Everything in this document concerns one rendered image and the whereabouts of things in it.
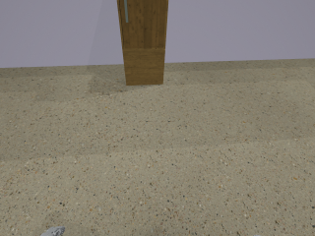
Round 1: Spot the cupboard door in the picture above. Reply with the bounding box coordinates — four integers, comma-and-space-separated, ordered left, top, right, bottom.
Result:
119, 0, 166, 49

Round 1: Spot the left robot hand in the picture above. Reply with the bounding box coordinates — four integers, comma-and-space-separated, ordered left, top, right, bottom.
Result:
40, 226, 65, 236

